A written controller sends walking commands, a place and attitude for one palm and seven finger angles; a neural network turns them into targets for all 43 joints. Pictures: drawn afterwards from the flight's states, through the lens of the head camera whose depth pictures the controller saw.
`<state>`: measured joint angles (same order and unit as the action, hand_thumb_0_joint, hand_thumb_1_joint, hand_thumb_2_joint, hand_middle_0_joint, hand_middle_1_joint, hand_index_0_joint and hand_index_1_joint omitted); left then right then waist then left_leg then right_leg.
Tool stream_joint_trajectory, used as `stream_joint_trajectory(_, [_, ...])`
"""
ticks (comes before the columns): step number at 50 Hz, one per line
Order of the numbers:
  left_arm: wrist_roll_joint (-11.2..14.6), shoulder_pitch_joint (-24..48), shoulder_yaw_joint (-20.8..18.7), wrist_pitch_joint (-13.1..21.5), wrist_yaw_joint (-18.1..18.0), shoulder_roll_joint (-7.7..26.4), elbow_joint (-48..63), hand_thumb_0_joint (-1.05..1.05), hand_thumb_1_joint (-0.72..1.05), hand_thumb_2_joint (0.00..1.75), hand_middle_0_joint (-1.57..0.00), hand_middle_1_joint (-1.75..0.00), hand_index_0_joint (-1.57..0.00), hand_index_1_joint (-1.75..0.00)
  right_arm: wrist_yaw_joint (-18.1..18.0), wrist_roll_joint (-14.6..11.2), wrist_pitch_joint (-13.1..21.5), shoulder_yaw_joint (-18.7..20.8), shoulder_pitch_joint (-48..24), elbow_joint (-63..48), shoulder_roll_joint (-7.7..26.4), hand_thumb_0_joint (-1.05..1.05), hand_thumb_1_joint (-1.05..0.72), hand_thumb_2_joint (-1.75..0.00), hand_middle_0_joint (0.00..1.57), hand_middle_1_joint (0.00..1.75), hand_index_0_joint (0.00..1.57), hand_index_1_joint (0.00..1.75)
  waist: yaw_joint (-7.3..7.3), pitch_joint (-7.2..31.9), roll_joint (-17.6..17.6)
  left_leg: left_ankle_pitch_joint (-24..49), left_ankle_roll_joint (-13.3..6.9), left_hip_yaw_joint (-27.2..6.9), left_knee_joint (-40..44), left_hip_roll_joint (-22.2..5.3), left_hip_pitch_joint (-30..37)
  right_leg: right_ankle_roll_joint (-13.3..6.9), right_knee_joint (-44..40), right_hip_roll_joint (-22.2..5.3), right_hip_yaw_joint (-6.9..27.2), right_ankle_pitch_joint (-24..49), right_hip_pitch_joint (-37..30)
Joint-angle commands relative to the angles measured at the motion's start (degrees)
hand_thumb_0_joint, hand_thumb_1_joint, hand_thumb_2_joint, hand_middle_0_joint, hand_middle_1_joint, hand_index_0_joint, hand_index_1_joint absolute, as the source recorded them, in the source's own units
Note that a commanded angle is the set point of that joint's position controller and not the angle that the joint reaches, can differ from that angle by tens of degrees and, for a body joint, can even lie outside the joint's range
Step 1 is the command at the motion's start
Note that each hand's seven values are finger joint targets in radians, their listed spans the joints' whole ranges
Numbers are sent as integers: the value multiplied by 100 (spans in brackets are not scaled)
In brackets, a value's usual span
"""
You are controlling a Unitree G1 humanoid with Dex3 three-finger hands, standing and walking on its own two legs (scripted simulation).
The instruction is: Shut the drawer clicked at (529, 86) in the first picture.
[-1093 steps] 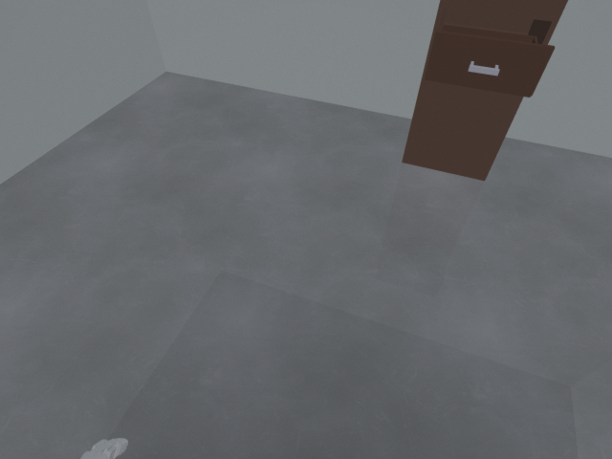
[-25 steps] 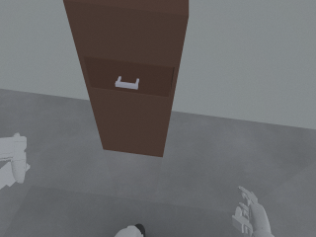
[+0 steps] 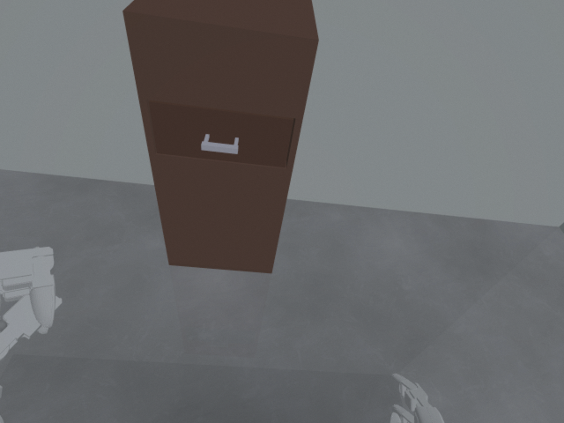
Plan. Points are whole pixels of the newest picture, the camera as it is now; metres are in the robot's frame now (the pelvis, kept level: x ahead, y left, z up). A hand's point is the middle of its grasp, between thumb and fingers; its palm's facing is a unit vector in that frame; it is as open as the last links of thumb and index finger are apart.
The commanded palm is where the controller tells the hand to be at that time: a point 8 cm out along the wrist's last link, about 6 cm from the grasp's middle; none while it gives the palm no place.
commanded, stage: stop stepping back and stand still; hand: left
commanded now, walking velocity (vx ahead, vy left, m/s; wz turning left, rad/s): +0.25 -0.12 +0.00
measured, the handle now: (220, 143) +0.84 +0.17 -0.11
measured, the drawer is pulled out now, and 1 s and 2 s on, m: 0.00 0.00 0.00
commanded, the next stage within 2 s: let the arm hang, fingers relaxed in 0.46 s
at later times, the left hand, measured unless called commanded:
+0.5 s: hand (47, 305) +0.19 +0.24 +0.17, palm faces +0.34 -0.84 -0.41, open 3.2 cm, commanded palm +0.12 +0.29 +0.17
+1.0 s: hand out of the picture -0.01 +0.21 -0.18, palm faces +0.03 -0.97 -0.22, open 3.9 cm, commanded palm none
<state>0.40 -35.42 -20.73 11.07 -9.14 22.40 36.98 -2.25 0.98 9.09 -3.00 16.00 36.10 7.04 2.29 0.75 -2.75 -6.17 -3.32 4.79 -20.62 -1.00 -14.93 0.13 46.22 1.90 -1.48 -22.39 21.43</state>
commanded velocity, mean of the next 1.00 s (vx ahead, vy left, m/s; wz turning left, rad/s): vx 0.05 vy -0.03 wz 0.00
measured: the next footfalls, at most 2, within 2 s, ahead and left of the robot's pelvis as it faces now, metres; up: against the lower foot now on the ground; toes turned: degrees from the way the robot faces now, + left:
right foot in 0.18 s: -0.05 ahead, -0.10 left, +0.00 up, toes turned -6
right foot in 0.58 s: +0.02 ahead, -0.10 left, +0.00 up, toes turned -8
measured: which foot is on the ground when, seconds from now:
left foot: down 0.00-0.56, up 0.58-0.66, down 0.68-1.00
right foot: up 0.00-0.16, down 0.18-0.34, up 0.36-0.56, down 0.58-1.00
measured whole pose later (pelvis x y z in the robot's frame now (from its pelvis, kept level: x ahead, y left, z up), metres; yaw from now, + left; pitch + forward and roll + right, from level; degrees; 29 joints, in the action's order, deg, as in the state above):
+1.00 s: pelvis +0.00 +0.01 -0.01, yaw +1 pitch +0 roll -1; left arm -0.9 -19.8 -1.4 -2.1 -0.7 12.8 -55.0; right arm -0.8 1.4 -1.8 0.3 17.4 56.2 10.5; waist 0.0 -3.4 -0.5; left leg -11.9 -0.7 2.4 -29.8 -1.8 -17.8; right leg -0.6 27.5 -1.8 -8.7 -15.8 11.4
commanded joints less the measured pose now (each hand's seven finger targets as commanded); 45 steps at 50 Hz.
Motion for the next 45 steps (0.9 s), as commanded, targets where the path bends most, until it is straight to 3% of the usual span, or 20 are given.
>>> stream_joint_trajectory(1, [97,-596,-557,176,-166,831,1046,0,90,90,-140,-160,-140,-160,-131,52,96,439,-903,-1000,1045,0,-90,-90,20,30,20,30,-230,152,1664,-3280,652,-1117,1967,-1142,-695,-166,-747,306,-681,-614,-1083])
stream_joint_trajectory(5, [208,-245,-606,-43,-197,936,791,0,90,90,-140,-160,-140,-160,-282,52,-190,487,-881,-963,1062,0,-90,-90,20,30,20,30,-164,242,1083,-2402,662,-702,999,-805,-407,-373,-2469,272,-676,-475,-1762])
stream_joint_trajectory(6, [234,-142,-675,-66,-169,1039,801,0,90,90,-140,-160,-140,-160,-295,37,-250,499,-861,-949,1042,0,-90,-90,20,30,20,30,-140,352,716,-2018,572,-454,306,-642,-446,-498,-2779,-28,-347,-187,-1856])
stream_joint_trajectory(9, [338,312,-870,43,-110,1289,886,0,90,90,-140,-160,-140,-160,-235,-32,-318,525,-783,-812,1074,0,-90,-90,20,30,20,30,-170,146,-651,-1168,348,-279,-3038,-194,-1248,-1420,-3676,-2054,1793,290,-1020])
stream_joint_trajectory(10, [326,455,-1023,158,-134,1399,950,0,90,90,-140,-160,-140,-160,-184,-8,-258,494,-798,-832,1078,0,-90,-90,20,30,20,30,-152,209,-481,-1129,366,-388,-3144,-306,-1466,-1483,-3344,-2094,1538,1270,-1276])
stream_joint_trajectory(12, [283,725,-544,119,-40,914,820,0,90,90,-140,-160,-140,-160,-176,-203,-190,662,-828,-811,1148,0,-90,-90,20,30,20,30,-72,361,-995,-1317,296,-552,-2537,-340,-826,-1158,-3003,-1644,1139,-278,-804])
stream_joint_trajectory(15, [235,702,-340,165,-75,724,926,0,90,90,-140,-160,-140,-160,-332,-124,-147,519,-972,-782,1152,0,-90,-90,20,30,20,30,38,-408,724,-1265,151,-259,-1029,-320,614,-810,-2031,-1078,452,-1069,641])
stream_joint_trajectory(17, [180,1073,-378,315,-88,768,1304,0,90,90,-140,-160,-140,-160,-376,-64,-8,485,-947,-830,1308,0,-90,-90,20,30,20,30,24,-581,2790,-2945,-362,-3030,878,-1591,640,-211,133,-60,-280,-1221,1280])
stream_joint_trajectory(19, [87,1129,-773,378,-103,1205,1136,0,90,90,-140,-160,-140,-160,-330,4,121,336,-884,-815,1008,0,-90,-90,20,30,20,30,-87,-663,1736,-3837,-347,-3601,1717,-1921,-434,-247,1364,-166,240,-893,703])
stream_joint_trajectory(21, [116,626,-822,295,-109,1117,922,0,90,90,-140,-160,-140,-160,-260,9,105,402,-783,-783,1011,0,-90,-90,20,30,20,30,-191,-385,801,-3107,-360,-2732,1515,-1774,-781,-215,807,-238,104,-591,-82])
stream_joint_trajectory(23, [142,62,-826,243,-99,953,810,0,90,90,-140,-160,-140,-160,-202,-6,57,421,-838,-831,1043,0,-90,-90,20,30,20,30,-255,-76,1075,-2671,-190,-1552,1348,-1381,-1125,-158,-245,-159,-302,-458,-1068])
stream_joint_trajectory(26, [101,-395,-700,240,-41,750,676,0,90,90,-140,-160,-140,-160,-144,-11,-128,495,-935,-1034,1108,0,-90,-90,20,30,20,30,-231,-78,1443,-3170,82,-778,646,-888,-2035,-243,-1477,-117,-344,-470,-2143])
stream_joint_trajectory(27, [96,-557,-692,231,-20,719,542,0,90,90,-140,-160,-140,-160,-140,-14,-187,519,-898,-1073,1090,0,-90,-90,20,30,20,30,-237,-110,780,-2840,175,-527,-218,-545,-2043,-330,-2181,-368,142,-590,-2027])
stream_joint_trajectory(28, [-423,140,1297,-772,696,-267,-4117,0,90,90,-140,-160,-140,-160,257,-47,-104,670,-852,236,1504,0,-90,-90,20,30,20,30,-192,135,-320,-1683,312,-322,-2474,-332,-1602,-558,-2338,-1893,1229,2015,-1084])
stream_joint_trajectory(29, [-372,615,1372,-1116,778,-214,-4124,0,90,90,-136,-156,-136,-156,282,-63,-414,656,-428,37,991,0,-90,-90,20,30,20,30,-26,354,-810,-2448,408,-415,-2569,-409,-1195,-819,-2354,-2163,1296,2412,-471])
stream_joint_trajectory(32, [-247,1475,1447,-1210,874,-269,-4459,0,90,90,-124,-143,-124,-143,330,-24,-842,589,81,143,1017,0,-90,-90,20,30,20,30,206,24,-1108,-1593,232,-498,-2195,-204,-245,-450,-2198,-1336,397,-1050,1014])
stream_joint_trajectory(35, [-265,1347,1587,-1154,860,-244,-5481,0,90,90,-112,-130,-112,-130,290,140,-898,546,-256,178,1145,0,-90,-90,20,30,20,30,-111,-236,-1408,-281,123,-491,-1993,-166,-521,-404,-2012,-1265,373,1285,216])
stream_joint_trajectory(37, [-258,1573,1632,-1173,869,-179,-6222,0,90,90,-104,-121,-104,-121,255,137,-918,551,-270,408,1146,0,-90,-90,20,30,20,30,-119,-36,-1163,-45,159,-511,-1633,-266,-344,-366,-1866,-1287,226,1944,-188])
stream_joint_trajectory(41, [-118,1615,1767,-1190,843,-339,-7522,0,90,90,-88,-104,-88,-104,198,91,-874,419,-253,1033,1056,0,-90,-90,20,30,20,30,-256,-526,1402,22,12,-1073,-376,-592,-654,-140,-1833,-763,-19,678,-559])
stream_joint_trajectory(45, [-88,1455,1804,-1113,824,-451,-8451,0,90,90,-72,-86,-72,-86,133,65,-906,435,-55,1401,888,0,-90,-90,20,30,20,30,-269,-26,1369,-518,96,-843,-268,-475,-365,-261,-2324,-843,43,862,-1162])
